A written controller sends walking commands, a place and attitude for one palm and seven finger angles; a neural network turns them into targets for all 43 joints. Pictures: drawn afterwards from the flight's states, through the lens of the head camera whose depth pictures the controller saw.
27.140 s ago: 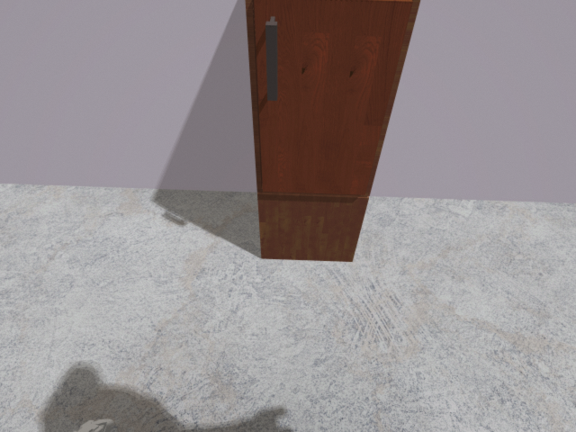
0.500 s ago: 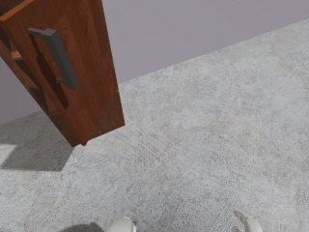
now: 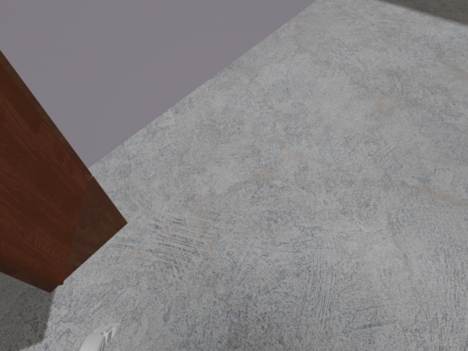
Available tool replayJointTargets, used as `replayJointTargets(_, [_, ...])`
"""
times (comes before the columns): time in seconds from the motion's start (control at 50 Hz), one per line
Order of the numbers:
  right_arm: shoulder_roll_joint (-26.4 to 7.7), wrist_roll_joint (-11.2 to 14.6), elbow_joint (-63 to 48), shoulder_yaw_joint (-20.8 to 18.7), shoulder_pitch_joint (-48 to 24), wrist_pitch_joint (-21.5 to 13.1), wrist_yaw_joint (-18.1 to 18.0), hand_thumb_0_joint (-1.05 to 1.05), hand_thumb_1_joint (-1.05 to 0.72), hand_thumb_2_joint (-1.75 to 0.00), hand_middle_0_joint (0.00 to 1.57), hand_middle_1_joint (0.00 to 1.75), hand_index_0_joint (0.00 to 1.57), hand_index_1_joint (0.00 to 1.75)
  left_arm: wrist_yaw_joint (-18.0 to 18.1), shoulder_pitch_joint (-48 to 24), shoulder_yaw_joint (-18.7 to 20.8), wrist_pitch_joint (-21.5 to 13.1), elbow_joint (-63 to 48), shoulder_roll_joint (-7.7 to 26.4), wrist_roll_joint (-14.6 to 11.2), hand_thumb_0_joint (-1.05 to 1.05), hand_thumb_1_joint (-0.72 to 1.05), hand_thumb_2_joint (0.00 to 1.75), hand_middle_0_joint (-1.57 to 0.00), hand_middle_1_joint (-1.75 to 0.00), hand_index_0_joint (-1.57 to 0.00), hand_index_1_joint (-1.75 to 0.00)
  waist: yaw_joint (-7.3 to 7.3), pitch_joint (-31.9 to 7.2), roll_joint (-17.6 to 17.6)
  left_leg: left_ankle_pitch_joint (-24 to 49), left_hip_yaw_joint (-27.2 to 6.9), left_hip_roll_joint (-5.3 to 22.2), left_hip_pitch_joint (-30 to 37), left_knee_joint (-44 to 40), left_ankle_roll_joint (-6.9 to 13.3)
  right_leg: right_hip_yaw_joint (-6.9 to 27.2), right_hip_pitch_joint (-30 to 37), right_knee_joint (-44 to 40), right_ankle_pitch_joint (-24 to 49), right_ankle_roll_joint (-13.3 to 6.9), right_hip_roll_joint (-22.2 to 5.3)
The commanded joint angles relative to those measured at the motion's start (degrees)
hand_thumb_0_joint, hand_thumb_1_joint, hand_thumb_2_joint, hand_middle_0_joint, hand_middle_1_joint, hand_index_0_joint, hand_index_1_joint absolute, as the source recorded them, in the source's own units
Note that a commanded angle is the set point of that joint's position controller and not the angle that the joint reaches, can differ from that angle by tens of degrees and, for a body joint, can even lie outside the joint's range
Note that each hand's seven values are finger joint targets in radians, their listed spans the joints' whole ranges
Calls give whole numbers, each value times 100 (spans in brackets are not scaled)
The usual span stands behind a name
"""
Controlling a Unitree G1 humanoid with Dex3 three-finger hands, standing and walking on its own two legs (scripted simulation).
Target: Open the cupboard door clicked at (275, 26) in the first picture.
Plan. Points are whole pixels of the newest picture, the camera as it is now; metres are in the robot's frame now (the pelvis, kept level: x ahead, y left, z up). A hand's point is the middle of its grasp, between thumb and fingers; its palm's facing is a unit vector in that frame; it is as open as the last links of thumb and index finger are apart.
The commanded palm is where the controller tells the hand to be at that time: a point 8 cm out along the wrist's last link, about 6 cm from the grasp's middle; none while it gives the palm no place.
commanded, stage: walk to a spot facing it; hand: left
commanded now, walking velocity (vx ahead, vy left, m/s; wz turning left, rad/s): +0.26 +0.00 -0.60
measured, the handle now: out of the picture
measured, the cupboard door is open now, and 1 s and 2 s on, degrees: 45 45 45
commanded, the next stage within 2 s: turn to face it in 1.76 s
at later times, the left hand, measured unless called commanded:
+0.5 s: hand (133, 330) +0.17 +0.22 -0.17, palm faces -0.21 -0.96 -0.16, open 7.4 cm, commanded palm none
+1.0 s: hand (245, 184) +0.52 -0.01 -0.16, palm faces -0.55 -0.82 -0.17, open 7.3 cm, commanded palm none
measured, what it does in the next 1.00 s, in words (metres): walks ahead, turning right: left foot, then right foot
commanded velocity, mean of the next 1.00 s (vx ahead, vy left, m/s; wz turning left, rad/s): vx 0.32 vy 0.00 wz -0.53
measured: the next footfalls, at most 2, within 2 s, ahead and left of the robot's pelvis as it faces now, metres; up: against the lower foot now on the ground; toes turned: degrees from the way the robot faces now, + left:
left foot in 0.42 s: +0.18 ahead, +0.12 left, +0.00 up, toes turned -11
right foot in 0.92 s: +0.35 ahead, -0.17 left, +0.00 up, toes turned -39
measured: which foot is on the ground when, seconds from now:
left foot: up 0.00-0.40, down 0.42-0.92, up 0.94-1.00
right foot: down 0.00-0.42, up 0.44-0.90, down 0.92-1.00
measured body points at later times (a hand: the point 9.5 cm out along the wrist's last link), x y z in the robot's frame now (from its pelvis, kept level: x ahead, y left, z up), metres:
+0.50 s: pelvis +0.11 +0.03 +0.01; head +0.16 +0.05 +0.45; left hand +0.18 +0.27 -0.16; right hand +0.15 -0.24 -0.11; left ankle +0.14 +0.12 -0.72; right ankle +0.00 -0.09 -0.67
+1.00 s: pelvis +0.31 -0.08 -0.01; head +0.35 -0.10 +0.44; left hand +0.55 +0.04 -0.15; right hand +0.10 -0.21 -0.15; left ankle +0.24 +0.11 -0.61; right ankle +0.32 -0.14 -0.72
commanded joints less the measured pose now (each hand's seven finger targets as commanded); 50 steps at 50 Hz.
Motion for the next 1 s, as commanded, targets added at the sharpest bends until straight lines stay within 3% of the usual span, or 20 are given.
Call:
replayJointTargets(0.0, [-563,60,-763,-149,-546,6,-47,0,-90,-90,20,30,20,30,264,1267,293,-164,12,1394,-31,0,90,90,-20,-30,-20,-30,677,-1025,-1563,-1303,-1405,-322,-2150,2878,-119,2620,1801,-1377,3034,-1386,-2122])
replayJointTargets(0.08, [-552,-31,-544,-213,-622,23,77,0,-90,-90,20,30,20,30,280,390,185,-187,-264,812,-12,0,90,90,-20,-30,-20,-30,263,-536,-1070,72,-1400,-285,-2033,2743,-258,2075,935,-1817,710,-919,-1149])
replayJointTargets(0.26, [-465,-17,-755,-253,-1185,-220,147,0,-90,-90,20,30,20,30,129,937,272,-378,-47,913,41,0,90,90,-20,-30,-20,-30,450,-343,-996,131,-1342,-604,-1933,1055,-230,2608,1142,-2078,-391,-1152,-1027])
replayJointTargets(0.32, [-426,15,-794,-234,-1125,-348,122,0,-90,-90,20,30,20,30,102,823,311,-378,-78,918,49,0,90,90,-20,-30,-20,-30,369,-308,-1041,25,-1318,-780,-1138,168,-136,2732,688,-1838,-143,-1143,-1003])
replayJointTargets(0.36, [-475,21,-554,-232,-399,-439,65,0,-90,-90,20,30,20,30,91,501,309,-370,-115,831,17,0,90,90,-20,-30,-20,-30,-26,-480,-838,622,-1164,-931,361,-930,-114,2436,-143,-1331,-219,-874,-642])
replayJointTargets(0.38, [-749,14,-330,-281,267,-501,-24,0,-90,-90,20,30,20,30,75,386,246,-376,-190,533,2,0,90,90,-20,-30,-20,-30,-343,-716,-166,505,-1453,-597,1659,-1518,-18,2098,-925,-534,-174,-625,-210])
replayJointTargets(0.4, [-1421,-115,-183,-434,1010,-547,-83,0,-90,-90,20,30,20,30,7,501,166,-369,-283,118,-71,0,90,90,-20,-30,-20,-30,-623,-1177,1667,-749,-3516,1076,2734,-2145,451,1139,-2149,1362,-1182,-241,633])
replayJointTargets(0.42, [-1577,-140,-171,-402,1414,-525,-115,0,-90,-90,20,30,20,30,-8,259,133,-419,-421,167,-26,0,90,90,-20,-30,-20,-30,-714,-1161,1814,-910,-4742,2052,2549,-2676,943,756,-2657,2845,-1662,-119,519])
replayJointTargets(0.44, [-1443,-112,-297,-353,1109,-481,-109,0,-90,-90,20,30,20,30,-55,41,145,-454,-471,299,31,0,90,90,-20,-30,-20,-30,-589,-693,903,-525,-4454,2086,2079,-2673,1173,885,-2810,3386,-1241,-107,5])
replayJointTargets(0.46, [-1029,-142,-360,-238,752,-516,-75,0,-90,-90,20,30,20,30,-73,69,194,-439,-312,312,97,0,90,90,-20,-30,-20,-30,-350,-317,608,-154,-3852,1665,1349,-2739,930,843,-2659,3770,-713,-62,-73])
replayJointTargets(0.56, [-376,-42,-141,17,740,-661,-150,0,-90,-90,20,30,20,30,-180,522,99,-250,-2,-110,60,0,90,90,-20,-30,-20,-30,117,-320,936,4152,-1092,620,1346,-2098,3,398,-2542,4253,466,31,-120])
replayJointTargets(0.72, [-279,-108,323,70,1526,-633,-158,0,-90,-90,20,30,20,30,-214,-815,-71,-237,-378,-360,48,0,90,90,-20,-30,-20,-30,-154,135,582,4559,-460,743,1859,-2314,403,-200,-2811,2057,890,-90,-141])
replayJointTargets(0.76, [-345,-100,423,51,1601,-604,-159,0,-90,-90,20,30,20,30,-201,-865,-84,-275,-361,-311,36,0,90,90,-20,-30,-20,-30,-99,44,617,5920,-172,742,1858,-2012,384,-530,-1997,1081,737,-250,120])
replayJointTargets(0.82, [-712,-52,417,-34,1320,-574,-161,0,-90,-90,20,30,20,30,-111,69,11,-309,-100,-59,15,0,90,90,-20,-30,-20,-30,381,-519,788,7814,-33,949,1994,-1010,382,-678,-647,686,324,-598,519])
replayJointTargets(0.86, [-816,9,276,-46,729,-560,-116,0,-90,-90,20,30,20,30,-46,1475,142,-380,316,283,48,0,90,90,-20,-30,-20,-30,1140,-983,870,7017,110,743,947,779,211,-582,1433,73,575,-846,517])
replayJointTargets(0.88, [-489,116,175,0,717,-564,-31,0,-90,-90,20,30,20,30,6,2006,264,-414,461,800,71,0,90,90,-20,-30,-20,-30,1368,-1348,-241,3787,169,205,-638,2596,83,836,2948,-337,575,-1328,-613])
replayJointTargets(0.9, [-155,165,6,3,727,-566,-39,0,-90,-90,20,30,20,30,74,2159,351,-417,466,1234,-30,0,90,90,-20,-30,-20,-30,1179,-1701,-1315,-1078,-381,-739,-2199,4639,-112,3946,3436,-1272,804,-1939,-2154])
replayJointTargets(0.92, [-323,109,-82,-60,375,-501,-9,0,-90,-90,20,30,20,30,160,1718,346,-382,329,1308,-118,0,90,90,-20,-30,-20,-30,973,-982,-788,-733,-1392,-478,-2694,4974,103,4007,2585,-1977,-284,-1904,-2328])
replayJointTargets(0.94, [-318,36,-96,-132,120,-492,40,0,-90,-90,20,30,20,30,210,1152,227,-385,220,926,-114,0,90,90,-20,-30,-20,-30,733,4,-176,15,-1561,-186,-2661,4508,119,3127,1416,-2178,-209,-1192,-2043])
replayJointTargets(0.98, [-52,0,124,-70,393,-337,22,0,-90,-90,20,30,20,30,205,582,41,-483,147,434,-79,0,90,90,-20,-30,-20,-30,136,189,-196,541,-1579,40,-1834,3799,26,2244,-126,-2439,-84,-764,-1553])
